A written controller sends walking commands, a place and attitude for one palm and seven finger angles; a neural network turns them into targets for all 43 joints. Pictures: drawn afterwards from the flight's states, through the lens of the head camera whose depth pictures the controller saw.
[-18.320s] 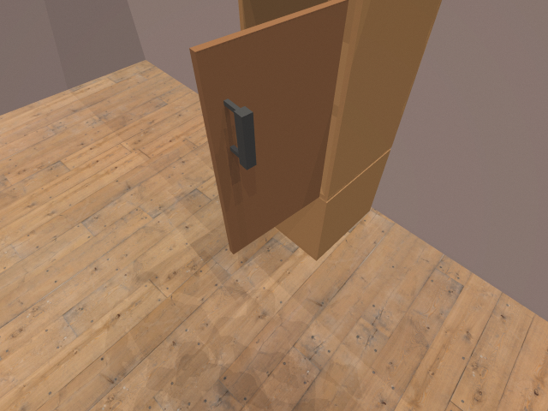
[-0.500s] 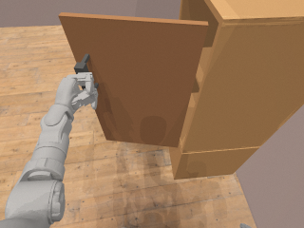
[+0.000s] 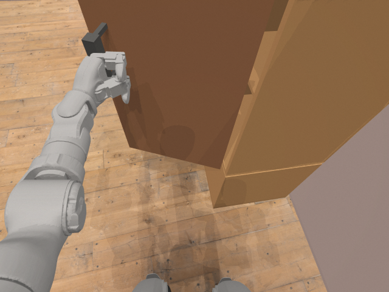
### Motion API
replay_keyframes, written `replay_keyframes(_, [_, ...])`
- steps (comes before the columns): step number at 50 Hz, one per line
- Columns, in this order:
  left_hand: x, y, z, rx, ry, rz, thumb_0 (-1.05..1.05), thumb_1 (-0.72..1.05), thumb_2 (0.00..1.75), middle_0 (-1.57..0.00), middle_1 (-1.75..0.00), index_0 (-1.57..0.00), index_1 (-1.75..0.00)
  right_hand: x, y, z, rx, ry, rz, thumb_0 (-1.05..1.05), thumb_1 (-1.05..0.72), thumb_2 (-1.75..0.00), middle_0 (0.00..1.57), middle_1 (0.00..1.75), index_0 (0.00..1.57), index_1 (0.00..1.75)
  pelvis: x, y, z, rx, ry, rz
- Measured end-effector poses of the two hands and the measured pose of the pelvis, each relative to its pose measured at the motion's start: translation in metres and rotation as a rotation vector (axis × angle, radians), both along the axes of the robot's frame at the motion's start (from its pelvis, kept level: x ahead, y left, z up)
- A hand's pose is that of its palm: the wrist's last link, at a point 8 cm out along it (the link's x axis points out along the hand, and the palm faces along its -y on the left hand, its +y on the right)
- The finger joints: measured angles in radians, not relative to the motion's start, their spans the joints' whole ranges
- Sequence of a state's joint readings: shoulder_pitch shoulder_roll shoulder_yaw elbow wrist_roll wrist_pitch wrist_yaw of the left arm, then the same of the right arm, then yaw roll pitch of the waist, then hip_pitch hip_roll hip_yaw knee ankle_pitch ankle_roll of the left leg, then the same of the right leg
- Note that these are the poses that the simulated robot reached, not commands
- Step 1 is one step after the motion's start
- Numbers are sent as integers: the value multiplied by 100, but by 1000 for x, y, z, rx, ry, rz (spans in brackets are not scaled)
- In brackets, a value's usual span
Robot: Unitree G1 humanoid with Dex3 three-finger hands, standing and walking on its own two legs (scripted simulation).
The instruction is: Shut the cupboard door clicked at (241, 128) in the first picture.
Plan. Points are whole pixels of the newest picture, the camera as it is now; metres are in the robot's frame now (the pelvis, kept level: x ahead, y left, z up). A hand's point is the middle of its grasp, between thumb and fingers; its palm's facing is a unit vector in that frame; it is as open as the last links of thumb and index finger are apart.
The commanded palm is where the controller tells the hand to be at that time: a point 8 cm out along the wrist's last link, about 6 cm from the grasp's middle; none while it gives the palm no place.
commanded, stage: push the door shut along its arc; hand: left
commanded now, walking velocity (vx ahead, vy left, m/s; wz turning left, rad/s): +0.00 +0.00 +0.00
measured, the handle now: (105, 58) +0.58 +0.16 +0.12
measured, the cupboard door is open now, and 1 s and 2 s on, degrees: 66 54 54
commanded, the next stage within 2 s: pull the fist back off the door in 0.68 s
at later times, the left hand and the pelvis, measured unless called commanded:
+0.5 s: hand (149, 64) +0.54 +0.06 +0.13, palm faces -0.39 -0.92 +0.00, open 2.7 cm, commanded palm +0.56 +0.10 +0.12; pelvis +0.01 -0.01 -0.01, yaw -2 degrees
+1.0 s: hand (165, 55) +0.58 +0.03 +0.13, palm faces +0.06 -1.00 +0.05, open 2.7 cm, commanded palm +0.55 +0.07 +0.12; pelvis +0.00 -0.02 -0.02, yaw +0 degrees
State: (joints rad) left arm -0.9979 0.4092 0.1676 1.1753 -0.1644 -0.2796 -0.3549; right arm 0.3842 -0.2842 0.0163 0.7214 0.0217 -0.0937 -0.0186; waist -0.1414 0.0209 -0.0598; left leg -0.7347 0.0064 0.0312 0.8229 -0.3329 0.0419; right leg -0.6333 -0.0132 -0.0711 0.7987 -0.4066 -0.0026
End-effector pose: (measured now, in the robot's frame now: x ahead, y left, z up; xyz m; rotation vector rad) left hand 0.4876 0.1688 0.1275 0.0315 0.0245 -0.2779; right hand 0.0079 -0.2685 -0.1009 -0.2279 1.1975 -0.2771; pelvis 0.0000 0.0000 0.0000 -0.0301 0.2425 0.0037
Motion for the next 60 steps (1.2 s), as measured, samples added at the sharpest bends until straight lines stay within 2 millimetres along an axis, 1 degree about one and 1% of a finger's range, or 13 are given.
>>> replay_keyframes(7, [21, -27, 0, -11, 21, -69, 1, 90, 90, -130, -150, -130, -150, -20, 2, 0, -8, 39, -38, 0, -90, -90, 21, 30, 20, 30, 1, 2, -3, -3, 24, -12])
replay_keyframes(13, [43, -51, 7, -47, 11, -98, 1, 90, 90, -130, -150, -130, -150, -35, 1, 1, -11, 62, -87, 0, -90, -90, 21, 30, 20, 30, 5, 0, -4, 1, 49, -35])
replay_keyframes(21, [55, -48, 6, -28, 27, -101, -3, 82, 90, -130, -150, -130, -150, -50, -1, 0, 6, 130, -121, 0, -90, -90, 21, 30, 20, 30, 11, -8, -5, 5, 68, -44])
replay_keyframes(26, [58, -46, 6, -16, 33, -122, -4, 81, 90, -130, -150, -131, -150, -50, -8, -1, -8, 160, -111, 0, -90, -90, 21, 30, 20, 30, 9, -14, -7, -1, 80, -30])
replay_keyframes(31, [59, -47, 7, -9, 36, -137, -4, 81, 92, -130, -150, -131, -150, -45, -19, -2, -38, 167, -86, 0, -90, -90, 21, 30, 20, 30, 7, -17, -10, -6, 94, -15])
replay_keyframes(40, [62, -60, 7, -7, 35, -154, -3, 91, 99, -130, -150, -130, -150, -35, -32, -7, -76, 149, -45, 0, -90, -90, 21, 30, 20, 30, 0, -19, -16, -11, 115, 0])
replay_keyframes(41, [62, -62, 6, -34, 40, -129, -3, 90, 100, -130, -150, -130, -150, -34, -32, -8, -75, 144, -44, 0, -90, -90, 21, 30, 20, 30, 0, -19, -17, -13, 119, 1])
replay_keyframes(46, [66, -75, -1, -156, 74, 170, -4, 80, 95, -130, -150, -130, -150, -32, -21, -11, -16, 124, -9, 0, -90, -90, 21, 30, 20, 30, -2, -20, -19, -15, 141, 3])
replay_keyframes(50, [65, -86, 0, -80, 6, 337, -5, 79, 94, -130, -150, -130, -150, -38, -7, -17, 50, 119, 11, 0, -90, -90, 21, 30, 20, 30, -1, -21, -23, -12, 159, -3])
replay_keyframes(53, [64, -92, 1, 16, -59, 347, -3, 83, 94, -130, -150, -130, -150, -50, 3, -22, 103, 135, -17, 0, -90, -90, 21, 30, 20, 30, -1, -22, -24, -7, 154, -12])
replay_keyframes(55, [62, -95, -1, 57, -55, 323, -3, 86, 94, -130, -150, -130, -150, -58, 10, -24, 133, 156, -50, 0, -90, -90, 21, 30, 20, 30, 1, -23, -21, -2, 143, -21])
replay_keyframes(57, [61, -97, -5, 60, -5, 302, -2, 88, 94, -130, -150, -130, -150, -67, 15, -23, 155, 178, -82, 0, -90, -90, 21, 30, 20, 30, 3, -23, -17, 3, 129, -30])
replay_keyframes(60, [56, -97, -10, 2, 68, 299, -1, 89, 93, -130, -150, -130, -150, -75, 18, -17, 168, 201, -118, 0, -90, -90, 21, 30, 20, 30, 8, -24, -9, 10, 104, -43])
